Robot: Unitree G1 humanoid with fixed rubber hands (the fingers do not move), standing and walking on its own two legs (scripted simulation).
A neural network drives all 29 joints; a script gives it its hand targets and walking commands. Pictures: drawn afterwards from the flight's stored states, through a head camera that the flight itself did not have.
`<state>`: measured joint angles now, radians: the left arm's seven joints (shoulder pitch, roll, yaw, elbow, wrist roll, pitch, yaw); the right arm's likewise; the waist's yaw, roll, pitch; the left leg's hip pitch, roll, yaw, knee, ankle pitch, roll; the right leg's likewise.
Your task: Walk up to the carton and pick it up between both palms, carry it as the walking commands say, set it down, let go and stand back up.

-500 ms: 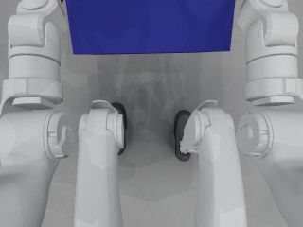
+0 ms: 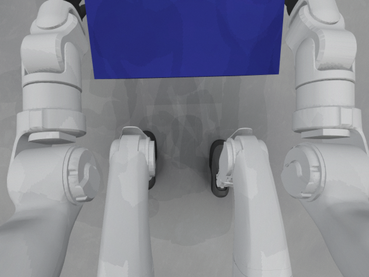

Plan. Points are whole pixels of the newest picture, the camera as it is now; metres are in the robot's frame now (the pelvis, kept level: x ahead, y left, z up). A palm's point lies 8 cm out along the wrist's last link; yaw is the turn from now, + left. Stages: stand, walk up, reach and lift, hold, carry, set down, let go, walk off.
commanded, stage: reach and lift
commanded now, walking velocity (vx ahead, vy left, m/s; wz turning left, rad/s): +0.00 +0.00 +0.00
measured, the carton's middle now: out of the picture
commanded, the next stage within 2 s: none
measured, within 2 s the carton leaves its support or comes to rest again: neither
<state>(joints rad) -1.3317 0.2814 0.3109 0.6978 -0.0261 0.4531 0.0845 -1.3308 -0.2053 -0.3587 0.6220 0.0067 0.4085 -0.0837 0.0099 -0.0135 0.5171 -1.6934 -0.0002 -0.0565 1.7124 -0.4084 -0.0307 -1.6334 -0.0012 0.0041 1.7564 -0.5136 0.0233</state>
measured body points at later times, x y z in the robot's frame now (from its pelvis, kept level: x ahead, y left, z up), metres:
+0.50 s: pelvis +0.03 +0.00 +0.06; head +0.30 +0.02 +0.42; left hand +0.52 +0.19 -0.02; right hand +0.54 -0.16 +0.00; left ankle +0.16 +0.13 -0.48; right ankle +0.13 -0.13 -0.48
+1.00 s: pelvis +0.09 +0.00 +0.13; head +0.28 +0.02 +0.54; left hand +0.50 +0.19 +0.06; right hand +0.52 -0.16 +0.08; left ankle +0.16 +0.13 -0.48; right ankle +0.13 -0.13 -0.48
